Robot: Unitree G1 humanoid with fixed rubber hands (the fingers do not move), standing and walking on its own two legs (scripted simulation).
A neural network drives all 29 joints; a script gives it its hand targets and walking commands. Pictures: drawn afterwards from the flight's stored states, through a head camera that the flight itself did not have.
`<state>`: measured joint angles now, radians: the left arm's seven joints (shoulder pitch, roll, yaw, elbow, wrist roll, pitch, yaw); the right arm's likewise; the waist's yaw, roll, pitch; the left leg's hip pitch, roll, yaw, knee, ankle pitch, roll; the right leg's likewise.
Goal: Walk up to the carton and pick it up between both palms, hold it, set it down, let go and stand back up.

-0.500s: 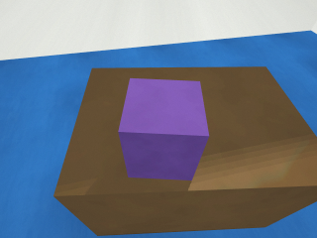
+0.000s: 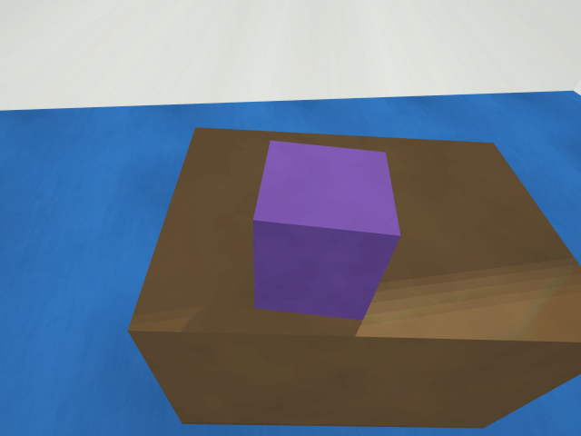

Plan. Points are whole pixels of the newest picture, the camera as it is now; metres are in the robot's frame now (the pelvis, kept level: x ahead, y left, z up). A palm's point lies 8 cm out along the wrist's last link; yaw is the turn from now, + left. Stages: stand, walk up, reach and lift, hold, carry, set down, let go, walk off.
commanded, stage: walk up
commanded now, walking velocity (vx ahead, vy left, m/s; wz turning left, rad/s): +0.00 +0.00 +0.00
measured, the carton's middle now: (317, 232) +0.48 -0.03 -0.02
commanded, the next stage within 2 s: stand in 0.24 s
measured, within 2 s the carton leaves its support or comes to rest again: neither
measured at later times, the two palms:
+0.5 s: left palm out of the picture -0.05 +0.19 -0.15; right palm out of the picture -0.03 -0.20 -0.15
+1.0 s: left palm out of the picture -0.04 +0.18 -0.15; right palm out of the picture -0.04 -0.20 -0.15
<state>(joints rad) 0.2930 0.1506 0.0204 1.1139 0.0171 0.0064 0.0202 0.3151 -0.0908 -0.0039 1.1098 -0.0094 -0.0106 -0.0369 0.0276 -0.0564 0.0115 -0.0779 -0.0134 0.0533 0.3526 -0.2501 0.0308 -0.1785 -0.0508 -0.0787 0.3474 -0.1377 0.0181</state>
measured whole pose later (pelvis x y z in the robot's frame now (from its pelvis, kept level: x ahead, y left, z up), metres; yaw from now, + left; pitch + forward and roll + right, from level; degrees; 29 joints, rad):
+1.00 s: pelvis +0.01 -0.01 +0.00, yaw -1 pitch -1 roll +0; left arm 0.34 0.10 -0.01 1.19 0.01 -0.01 0.03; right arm 0.36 -0.09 0.02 1.16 0.00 -0.03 -0.04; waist 0.01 -0.01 0.03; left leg -0.08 0.00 0.06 0.37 -0.27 0.01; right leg -0.19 -0.03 -0.08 0.38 -0.17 0.01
